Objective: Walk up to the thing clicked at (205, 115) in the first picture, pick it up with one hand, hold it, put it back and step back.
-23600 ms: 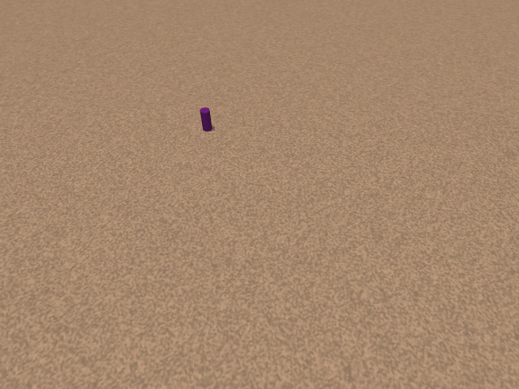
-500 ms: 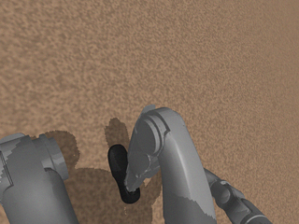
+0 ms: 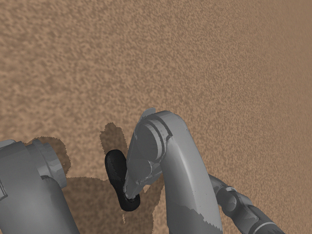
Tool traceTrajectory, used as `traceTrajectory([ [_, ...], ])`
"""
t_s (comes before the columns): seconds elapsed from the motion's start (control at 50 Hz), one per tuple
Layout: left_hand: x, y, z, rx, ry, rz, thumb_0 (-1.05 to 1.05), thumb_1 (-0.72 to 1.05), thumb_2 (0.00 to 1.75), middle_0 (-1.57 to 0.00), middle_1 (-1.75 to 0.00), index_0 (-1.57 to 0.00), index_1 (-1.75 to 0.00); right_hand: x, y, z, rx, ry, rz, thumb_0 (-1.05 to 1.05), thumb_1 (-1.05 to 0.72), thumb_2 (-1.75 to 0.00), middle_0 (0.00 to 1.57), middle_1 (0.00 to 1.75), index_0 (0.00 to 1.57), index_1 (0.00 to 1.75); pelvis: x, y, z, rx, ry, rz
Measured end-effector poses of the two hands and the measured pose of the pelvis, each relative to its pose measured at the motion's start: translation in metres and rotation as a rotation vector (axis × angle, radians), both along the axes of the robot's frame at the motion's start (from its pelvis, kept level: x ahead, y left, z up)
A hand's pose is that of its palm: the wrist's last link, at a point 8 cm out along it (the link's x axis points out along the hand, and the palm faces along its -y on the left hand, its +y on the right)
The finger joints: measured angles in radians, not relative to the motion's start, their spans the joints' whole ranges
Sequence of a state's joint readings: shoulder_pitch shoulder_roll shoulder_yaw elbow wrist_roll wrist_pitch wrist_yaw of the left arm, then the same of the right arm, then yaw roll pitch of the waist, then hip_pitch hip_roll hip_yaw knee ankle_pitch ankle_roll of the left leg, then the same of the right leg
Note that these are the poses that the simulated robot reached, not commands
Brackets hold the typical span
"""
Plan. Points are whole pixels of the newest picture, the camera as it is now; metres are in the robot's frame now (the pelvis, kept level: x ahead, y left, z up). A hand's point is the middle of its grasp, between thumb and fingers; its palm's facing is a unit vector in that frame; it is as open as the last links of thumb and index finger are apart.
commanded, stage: open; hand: left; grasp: from the side
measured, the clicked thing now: out of the picture +0.43 +0.30 -0.22
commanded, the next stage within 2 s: withdraw in 0.34 s
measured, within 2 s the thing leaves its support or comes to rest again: neither
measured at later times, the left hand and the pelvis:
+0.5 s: hand out of the picture +0.44 +0.29 -0.17, palm faces +0.37 -0.93 +0.01, open 14.7 cm; pelvis +0.00 +0.00 +0.00, yaw -1 degrees
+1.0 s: hand out of the picture +0.40 +0.36 -0.09, palm faces +0.31 -0.95 -0.12, open 17.6 cm; pelvis +0.00 +0.00 +0.02, yaw +3 degrees
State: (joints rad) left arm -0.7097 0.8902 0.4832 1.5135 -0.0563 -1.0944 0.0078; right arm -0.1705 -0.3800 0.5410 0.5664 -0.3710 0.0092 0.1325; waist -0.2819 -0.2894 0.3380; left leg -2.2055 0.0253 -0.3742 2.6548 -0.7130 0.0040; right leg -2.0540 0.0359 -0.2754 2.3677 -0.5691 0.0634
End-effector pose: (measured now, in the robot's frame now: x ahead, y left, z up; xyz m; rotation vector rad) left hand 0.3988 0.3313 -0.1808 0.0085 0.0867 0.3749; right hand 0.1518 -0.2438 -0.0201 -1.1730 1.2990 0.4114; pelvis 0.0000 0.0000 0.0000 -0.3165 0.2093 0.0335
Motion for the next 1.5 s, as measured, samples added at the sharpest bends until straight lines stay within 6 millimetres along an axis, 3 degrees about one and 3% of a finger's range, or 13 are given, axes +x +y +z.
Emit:
traceTrajectory([
  [0.14,0.004,0.001,0.008,-0.003,-0.051,0.009,0.01,-0.06,0.79,-0.85,-0.86,-0.84,-0.85,0.001,0.001,0.002,-0.003,-0.011,0.006,0.0,-0.91,-0.9,0.2,0.3,0.21,0.3,-0.001,0.0,0.0,-0.002,-0.006,-0.003],
  [0.32,0.006,0.003,0.012,-0.007,-0.043,-0.007,0.0,-0.24,0.45,-0.64,-0.55,-0.64,-0.55,0.0,0.005,0.006,0.005,-0.036,0.0,0.0,-0.92,-0.9,0.2,0.3,0.21,0.3,-0.002,0.002,0.002,-0.009,-0.006,-0.008],
  [0.58,0.003,0.003,0.008,-0.018,-0.058,0.004,-0.01,-0.45,0.19,-0.28,-0.2,-0.28,-0.2,0.0,0.007,0.008,-0.003,-0.022,0.003,0.0,-0.91,-0.9,0.2,0.3,0.21,0.3,-0.002,0.003,0.003,-0.012,-0.002,-0.008],
  [0.68,0.005,0.016,0.018,0.002,-0.098,0.025,-0.01,-0.51,0.13,-0.16,-0.1,-0.15,-0.11,0.001,0.005,0.007,-0.01,-0.029,-0.015,0.0,-0.9,-0.9,0.2,0.3,0.21,0.3,-0.001,0.002,0.003,-0.009,-0.003,-0.006],
  [0.8,-0.003,0.051,0.056,0.062,-0.148,0.032,-0.01,-0.55,0.09,-0.09,-0.04,-0.09,-0.05,0.003,0.001,0.005,0.013,-0.061,-0.077,0.0,-0.91,-0.9,0.2,0.3,0.21,0.3,0.0,0.0,0.007,0.009,0.029,0.007],
  [0.88,-0.017,0.063,0.082,0.084,-0.112,-0.033,-0.01,-0.56,0.08,-0.07,-0.04,-0.07,-0.04,0.011,0.0,0.003,0.065,-0.106,-0.122,0.0,-0.91,-0.9,0.2,0.3,0.21,0.3,0.001,-0.001,0.011,0.022,0.067,0.018],
  [1.06,-0.048,0.079,0.108,0.123,0.12,-0.062,-0.01,-0.58,0.08,-0.07,-0.04,-0.06,-0.05,0.031,0.004,-0.001,0.189,-0.217,-0.273,0.0,-0.91,-0.91,0.2,0.3,0.21,0.31,0.001,-0.004,0.026,0.067,0.145,0.041],
  [1.26,-0.091,0.13,0.193,0.284,0.355,0.103,-0.02,-0.53,0.1,-0.08,-0.07,-0.08,-0.07,0.031,0.006,-0.005,0.298,-0.213,-0.471,0.0,-0.92,-0.91,0.2,0.3,0.21,0.3,0.008,-0.007,0.061,0.116,0.282,0.079],
  [1.32,-0.108,0.13,0.215,0.307,0.435,0.131,-0.01,-0.5,0.11,-0.08,-0.07,-0.08,-0.08,0.031,0.005,-0.003,0.323,-0.2,-0.527,0.0,-0.91,-0.9,0.2,0.3,0.21,0.3,0.01,-0.007,0.075,0.136,0.317,0.089],
  [1.38,-0.124,0.116,0.233,0.315,0.511,0.13,-0.01,-0.49,0.11,-0.08,-0.08,-0.08,-0.08,0.035,0.007,0.006,0.35,-0.199,-0.567,0.01,-0.91,-0.9,0.2,0.3,0.21,0.3,0.011,-0.008,0.095,0.151,0.343,0.094],
  [1.5,-0.147,0.068,0.276,0.288,0.602,0.092,-0.01,-0.47,0.11,-0.08,-0.08,-0.08,-0.08,0.059,0.014,0.055,0.41,-0.261,-0.601,0.01,-0.9,-0.9,0.2,0.3,0.21,0.3,0.018,-0.013,0.152,0.176,0.37,0.104],
])
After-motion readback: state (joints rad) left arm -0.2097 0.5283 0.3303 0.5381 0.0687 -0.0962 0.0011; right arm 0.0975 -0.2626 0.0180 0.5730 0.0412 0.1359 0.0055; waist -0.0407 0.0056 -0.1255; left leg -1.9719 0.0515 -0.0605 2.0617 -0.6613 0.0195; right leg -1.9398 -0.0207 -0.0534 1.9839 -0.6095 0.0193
